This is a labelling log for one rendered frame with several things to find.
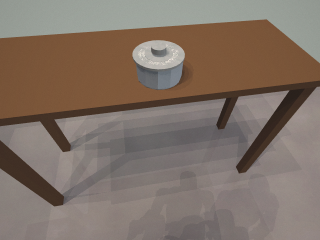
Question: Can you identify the pot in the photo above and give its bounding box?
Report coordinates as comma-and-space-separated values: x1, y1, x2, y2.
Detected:
136, 63, 183, 90

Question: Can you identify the table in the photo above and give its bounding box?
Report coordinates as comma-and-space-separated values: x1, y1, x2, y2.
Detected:
0, 19, 320, 207

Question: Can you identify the lid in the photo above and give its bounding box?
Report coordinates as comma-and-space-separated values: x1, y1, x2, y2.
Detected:
132, 40, 185, 72

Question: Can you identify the knob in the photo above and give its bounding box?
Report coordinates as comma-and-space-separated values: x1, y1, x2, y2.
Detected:
151, 42, 167, 56

